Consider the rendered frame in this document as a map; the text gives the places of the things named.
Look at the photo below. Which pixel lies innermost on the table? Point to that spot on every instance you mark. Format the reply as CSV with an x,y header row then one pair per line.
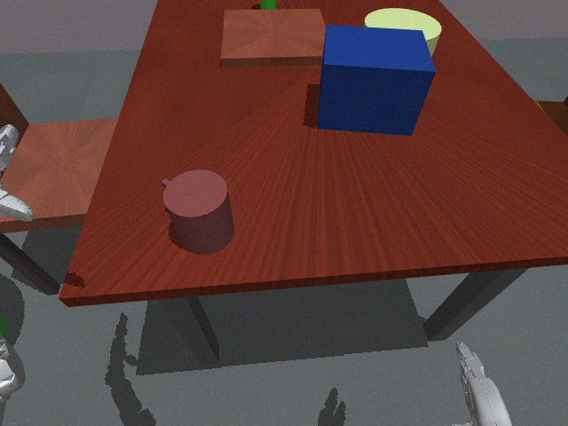
x,y
481,186

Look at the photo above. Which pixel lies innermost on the right robot hand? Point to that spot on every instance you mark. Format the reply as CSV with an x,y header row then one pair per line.
x,y
483,399

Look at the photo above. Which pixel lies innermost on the left robot hand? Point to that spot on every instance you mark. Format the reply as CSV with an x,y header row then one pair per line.
x,y
11,205

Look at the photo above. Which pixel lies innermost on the chair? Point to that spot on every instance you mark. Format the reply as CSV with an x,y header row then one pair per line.
x,y
54,170
557,112

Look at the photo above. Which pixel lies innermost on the left robot arm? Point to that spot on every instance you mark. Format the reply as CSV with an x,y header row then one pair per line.
x,y
12,373

